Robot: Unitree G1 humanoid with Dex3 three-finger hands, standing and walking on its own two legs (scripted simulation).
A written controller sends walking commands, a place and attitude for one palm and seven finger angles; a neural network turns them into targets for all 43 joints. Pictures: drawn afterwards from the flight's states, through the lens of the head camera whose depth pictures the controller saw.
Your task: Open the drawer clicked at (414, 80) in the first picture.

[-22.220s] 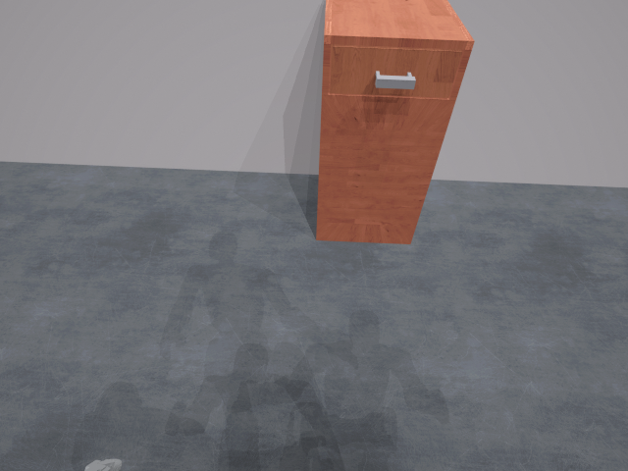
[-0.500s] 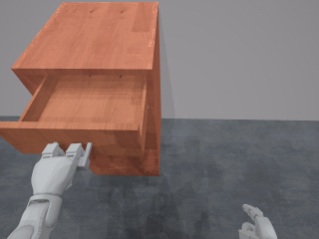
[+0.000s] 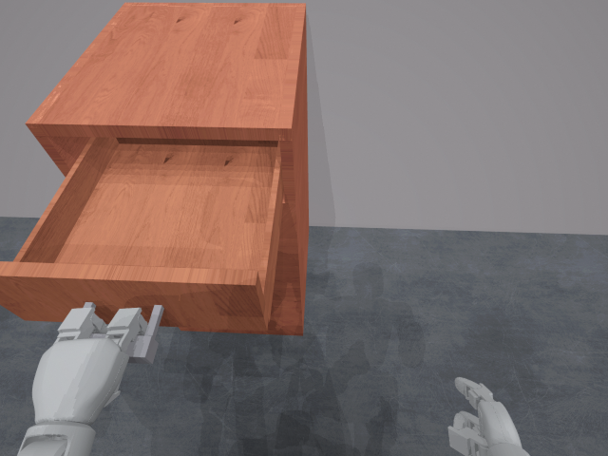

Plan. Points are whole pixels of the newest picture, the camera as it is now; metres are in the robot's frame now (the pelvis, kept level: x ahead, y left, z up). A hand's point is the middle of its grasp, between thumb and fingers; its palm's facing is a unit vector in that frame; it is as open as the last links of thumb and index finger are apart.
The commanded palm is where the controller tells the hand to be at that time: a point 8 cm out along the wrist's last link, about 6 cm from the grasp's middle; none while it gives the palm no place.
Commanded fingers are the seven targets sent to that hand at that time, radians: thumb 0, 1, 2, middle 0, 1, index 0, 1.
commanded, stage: pull the drawer open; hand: left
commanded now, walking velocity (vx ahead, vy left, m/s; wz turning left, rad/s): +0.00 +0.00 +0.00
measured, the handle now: (115, 329) +0.26 +0.27 +0.02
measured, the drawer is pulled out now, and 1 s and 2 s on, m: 0.25 0.30 0.30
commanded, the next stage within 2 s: open the thumb to release the handle in 0.56 s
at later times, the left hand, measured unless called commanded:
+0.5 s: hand (93, 424) +0.15 +0.26 +0.00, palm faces -0.04 -0.04 -1.00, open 6.0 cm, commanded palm +0.11 +0.28 +0.05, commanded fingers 0.00 0.90 0.90 -0.40 -1.35 -0.40 -1.35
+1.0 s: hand (97, 416) +0.16 +0.26 +0.00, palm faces +0.01 -0.04 -1.00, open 8.8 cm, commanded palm +0.14 +0.27 +0.05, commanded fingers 0.00 -0.36 0.36 -0.31 -1.22 -0.31 -1.22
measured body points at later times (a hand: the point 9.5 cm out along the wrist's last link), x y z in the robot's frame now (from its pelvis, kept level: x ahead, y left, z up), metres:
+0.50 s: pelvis -0.01 +0.00 -0.01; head +0.04 -0.02 +0.44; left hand +0.15 +0.26 +0.05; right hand +0.19 -0.23 -0.11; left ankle -0.05 +0.10 -0.70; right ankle +0.00 -0.11 -0.70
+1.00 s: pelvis -0.01 -0.01 -0.01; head +0.03 -0.03 +0.44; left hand +0.15 +0.26 +0.06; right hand +0.19 -0.22 -0.12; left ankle -0.05 +0.10 -0.70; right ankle +0.00 -0.11 -0.70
